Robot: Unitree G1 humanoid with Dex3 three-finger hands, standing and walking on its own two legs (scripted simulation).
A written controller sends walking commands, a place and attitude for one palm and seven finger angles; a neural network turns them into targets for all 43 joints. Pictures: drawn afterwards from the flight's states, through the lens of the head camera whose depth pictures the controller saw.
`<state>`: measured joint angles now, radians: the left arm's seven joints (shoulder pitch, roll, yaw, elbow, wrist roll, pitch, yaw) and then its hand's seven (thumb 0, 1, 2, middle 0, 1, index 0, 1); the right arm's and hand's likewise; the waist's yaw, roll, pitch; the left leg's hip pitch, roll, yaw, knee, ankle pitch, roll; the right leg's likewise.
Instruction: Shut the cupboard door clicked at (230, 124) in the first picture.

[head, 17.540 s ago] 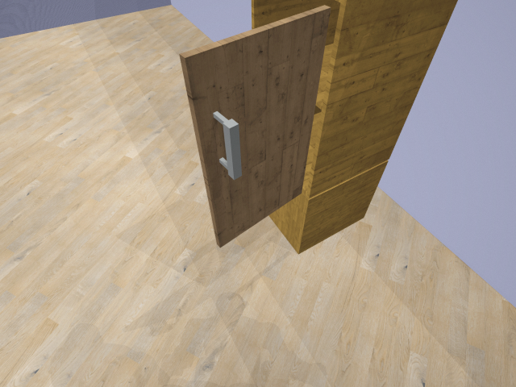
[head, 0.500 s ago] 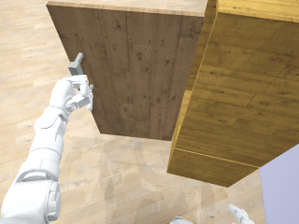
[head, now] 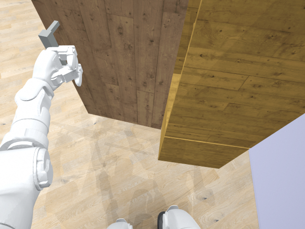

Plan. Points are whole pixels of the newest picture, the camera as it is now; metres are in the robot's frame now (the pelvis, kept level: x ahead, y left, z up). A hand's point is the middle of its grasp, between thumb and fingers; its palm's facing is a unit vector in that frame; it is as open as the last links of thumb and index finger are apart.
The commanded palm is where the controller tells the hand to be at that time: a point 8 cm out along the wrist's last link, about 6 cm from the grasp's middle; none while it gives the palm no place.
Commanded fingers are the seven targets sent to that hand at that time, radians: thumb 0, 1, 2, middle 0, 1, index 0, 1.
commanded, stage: push the door shut along its arc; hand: left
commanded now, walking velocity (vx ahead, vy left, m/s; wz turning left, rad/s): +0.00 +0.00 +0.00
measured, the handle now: (60, 51) +0.57 +0.20 +0.10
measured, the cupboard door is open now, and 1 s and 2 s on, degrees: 85 70 59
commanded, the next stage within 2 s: pull the fist back off the door in 1.10 s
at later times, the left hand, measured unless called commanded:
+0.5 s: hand (91, 55) +0.55 +0.12 +0.10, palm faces -0.36 -0.93 +0.01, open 3.1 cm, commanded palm +0.55 +0.17 +0.10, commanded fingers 0.00 0.90 0.90 -1.30 -1.50 -1.30 -1.50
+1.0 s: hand (101, 46) +0.58 +0.10 +0.10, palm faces -0.44 -0.90 +0.00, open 3.4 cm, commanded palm +0.60 +0.12 +0.10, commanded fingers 0.00 0.90 0.90 -1.30 -1.50 -1.30 -1.50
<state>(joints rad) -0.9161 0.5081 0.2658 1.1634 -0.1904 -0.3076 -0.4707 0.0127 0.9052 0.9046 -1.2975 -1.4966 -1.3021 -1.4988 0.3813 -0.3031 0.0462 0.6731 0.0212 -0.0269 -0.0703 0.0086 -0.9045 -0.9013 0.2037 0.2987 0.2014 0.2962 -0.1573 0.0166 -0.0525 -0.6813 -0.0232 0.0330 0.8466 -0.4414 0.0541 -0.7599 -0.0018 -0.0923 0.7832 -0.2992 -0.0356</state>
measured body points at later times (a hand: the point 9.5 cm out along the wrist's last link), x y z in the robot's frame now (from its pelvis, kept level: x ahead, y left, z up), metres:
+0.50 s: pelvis +0.01 +0.00 -0.01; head +0.15 +0.01 +0.41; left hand +0.56 +0.17 +0.10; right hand +0.00 -0.28 -0.12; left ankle -0.02 +0.08 -0.70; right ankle +0.04 -0.10 -0.70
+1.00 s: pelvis +0.03 +0.01 -0.02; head +0.18 +0.02 +0.41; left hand +0.60 +0.15 +0.10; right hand -0.01 -0.27 -0.12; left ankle -0.02 +0.08 -0.70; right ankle +0.04 -0.10 -0.70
